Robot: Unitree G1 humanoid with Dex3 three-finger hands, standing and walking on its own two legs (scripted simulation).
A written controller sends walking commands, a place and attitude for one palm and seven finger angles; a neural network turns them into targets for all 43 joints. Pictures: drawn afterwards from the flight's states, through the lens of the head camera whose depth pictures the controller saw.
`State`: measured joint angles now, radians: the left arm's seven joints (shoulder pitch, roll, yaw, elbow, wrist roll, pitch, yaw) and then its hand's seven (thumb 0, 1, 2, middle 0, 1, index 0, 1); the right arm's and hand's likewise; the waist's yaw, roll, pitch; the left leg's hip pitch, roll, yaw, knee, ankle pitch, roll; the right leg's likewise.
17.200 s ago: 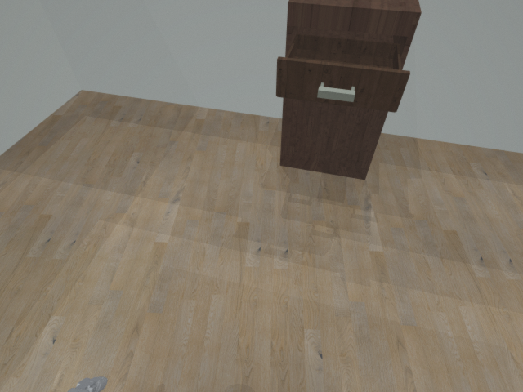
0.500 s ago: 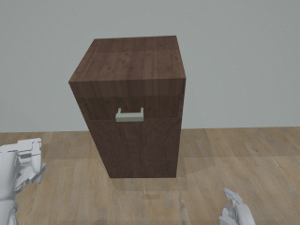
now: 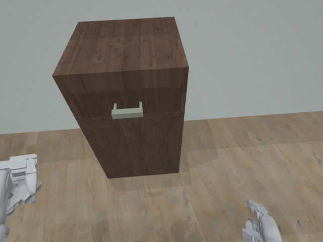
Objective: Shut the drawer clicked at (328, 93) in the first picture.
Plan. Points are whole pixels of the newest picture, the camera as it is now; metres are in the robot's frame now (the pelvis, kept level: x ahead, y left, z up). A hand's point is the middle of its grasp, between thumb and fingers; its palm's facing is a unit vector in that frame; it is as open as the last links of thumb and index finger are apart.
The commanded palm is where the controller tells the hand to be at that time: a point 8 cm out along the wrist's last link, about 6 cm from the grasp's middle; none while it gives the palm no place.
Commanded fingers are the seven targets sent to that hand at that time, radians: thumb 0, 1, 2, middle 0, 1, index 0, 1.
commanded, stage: step back with the hand held close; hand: left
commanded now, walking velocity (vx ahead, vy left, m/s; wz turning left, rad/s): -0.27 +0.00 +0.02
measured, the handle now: (127, 109) +0.61 +0.18 -0.09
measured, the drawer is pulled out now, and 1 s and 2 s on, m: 0.00 0.00 0.00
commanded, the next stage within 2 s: stop stepping back and stand still in 1.36 s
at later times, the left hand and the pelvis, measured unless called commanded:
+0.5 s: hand (7, 218) +0.13 +0.25 +0.15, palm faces +0.34 -0.80 -0.50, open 3.2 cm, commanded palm +0.07 +0.29 +0.17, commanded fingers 0.00 0.90 0.90 -1.40 -1.60 -1.40 -1.60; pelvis -0.06 +0.01 -0.01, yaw +0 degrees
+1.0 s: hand out of the picture +0.10 +0.24 +0.16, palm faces +0.32 -0.80 -0.50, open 3.2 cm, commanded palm +0.04 +0.28 +0.17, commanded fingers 0.00 0.90 0.90 -1.40 -1.60 -1.40 -1.60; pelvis -0.09 +0.00 -0.01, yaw +0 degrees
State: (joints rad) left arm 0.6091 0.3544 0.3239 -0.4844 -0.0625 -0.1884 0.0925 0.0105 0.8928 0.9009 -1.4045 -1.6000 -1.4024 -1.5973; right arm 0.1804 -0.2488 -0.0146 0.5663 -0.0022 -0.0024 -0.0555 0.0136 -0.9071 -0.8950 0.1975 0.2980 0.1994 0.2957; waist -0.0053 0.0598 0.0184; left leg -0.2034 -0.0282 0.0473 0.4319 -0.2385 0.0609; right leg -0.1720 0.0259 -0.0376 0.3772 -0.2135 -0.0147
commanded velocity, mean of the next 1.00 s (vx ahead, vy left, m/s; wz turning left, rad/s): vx -0.34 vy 0.00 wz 0.01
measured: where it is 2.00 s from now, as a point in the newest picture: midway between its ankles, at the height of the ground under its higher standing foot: outside the picture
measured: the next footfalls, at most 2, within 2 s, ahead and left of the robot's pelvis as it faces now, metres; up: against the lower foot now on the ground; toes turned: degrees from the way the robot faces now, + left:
right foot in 1.06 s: -0.22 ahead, -0.12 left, +0.00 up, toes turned +1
left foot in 1.28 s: -0.09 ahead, +0.05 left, +0.00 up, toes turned +0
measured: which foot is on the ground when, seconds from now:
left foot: down 0.00-1.00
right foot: down 0.00-0.82, up 0.84-1.00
